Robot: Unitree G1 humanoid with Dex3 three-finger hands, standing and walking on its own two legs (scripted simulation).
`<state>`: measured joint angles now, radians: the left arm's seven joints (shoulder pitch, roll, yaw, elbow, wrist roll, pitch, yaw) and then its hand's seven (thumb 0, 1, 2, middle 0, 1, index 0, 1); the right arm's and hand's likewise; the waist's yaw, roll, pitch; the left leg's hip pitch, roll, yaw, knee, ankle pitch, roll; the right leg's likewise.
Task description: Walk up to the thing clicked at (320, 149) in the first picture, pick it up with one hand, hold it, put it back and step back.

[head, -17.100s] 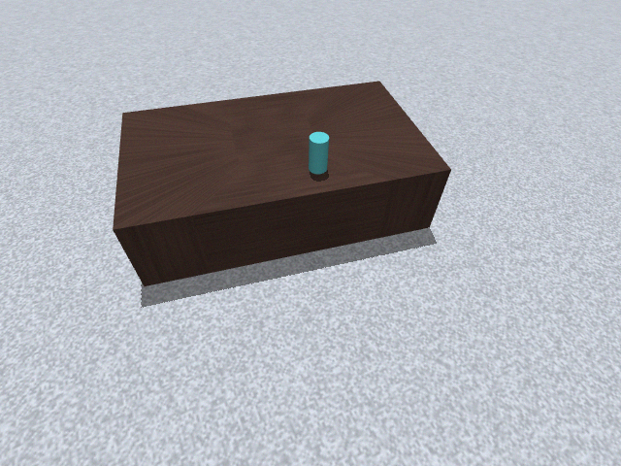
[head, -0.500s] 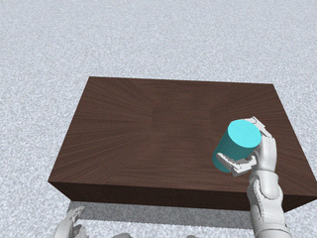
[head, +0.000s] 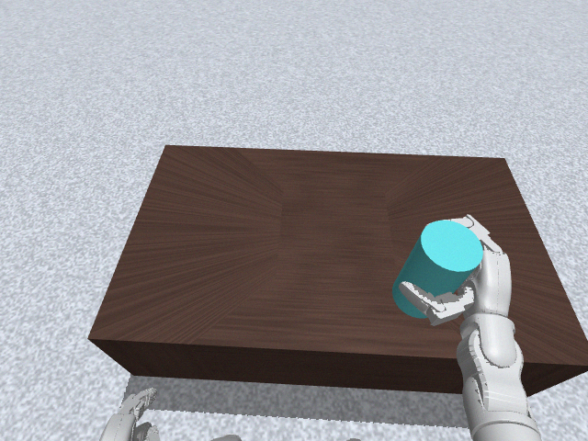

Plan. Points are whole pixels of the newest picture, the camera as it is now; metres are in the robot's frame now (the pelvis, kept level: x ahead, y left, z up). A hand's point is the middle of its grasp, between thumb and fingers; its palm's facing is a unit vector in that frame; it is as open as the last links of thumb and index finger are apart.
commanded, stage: hold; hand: right
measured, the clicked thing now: (431, 272) +0.33 -0.17 +0.05
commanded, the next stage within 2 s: crouch in 1.28 s
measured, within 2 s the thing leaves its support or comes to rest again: neither
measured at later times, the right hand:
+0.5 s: hand (436, 272) +0.33 -0.17 +0.06, palm faces +0.17 +0.99 +0.02, open 10.3 cm
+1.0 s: hand (434, 274) +0.33 -0.17 +0.05, palm faces +0.17 +0.99 +0.02, open 10.3 cm
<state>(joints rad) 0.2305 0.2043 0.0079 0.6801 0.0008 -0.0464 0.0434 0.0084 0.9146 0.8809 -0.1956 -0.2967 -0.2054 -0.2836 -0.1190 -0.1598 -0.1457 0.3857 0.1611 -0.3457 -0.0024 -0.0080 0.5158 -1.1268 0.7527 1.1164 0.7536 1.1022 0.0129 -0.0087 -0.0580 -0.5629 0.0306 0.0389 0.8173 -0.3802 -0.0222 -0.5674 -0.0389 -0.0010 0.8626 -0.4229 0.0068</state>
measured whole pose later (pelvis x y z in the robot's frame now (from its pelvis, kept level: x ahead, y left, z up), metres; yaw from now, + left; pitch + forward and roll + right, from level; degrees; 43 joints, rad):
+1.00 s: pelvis -0.01 +0.00 +0.00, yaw +0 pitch +8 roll +1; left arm 0.23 0.21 0.01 0.68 0.00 -0.06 0.04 0.01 0.92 0.88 -0.19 -0.29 -0.21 -0.28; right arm -0.12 -0.16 -0.15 0.40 0.16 -0.36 -0.01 -0.01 0.52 -1.13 0.76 1.11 0.76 1.10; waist 0.01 -0.01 -0.06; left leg -0.60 0.03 0.04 0.85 -0.38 -0.02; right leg -0.60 -0.04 0.00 0.89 -0.42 0.01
